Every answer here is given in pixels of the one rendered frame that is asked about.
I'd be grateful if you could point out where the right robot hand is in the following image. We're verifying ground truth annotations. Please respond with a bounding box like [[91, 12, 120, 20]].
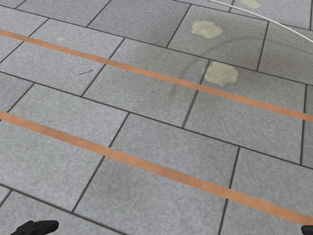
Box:
[[301, 225, 313, 235]]

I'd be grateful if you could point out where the left robot hand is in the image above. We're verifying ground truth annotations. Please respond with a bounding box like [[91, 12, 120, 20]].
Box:
[[11, 220, 59, 235]]

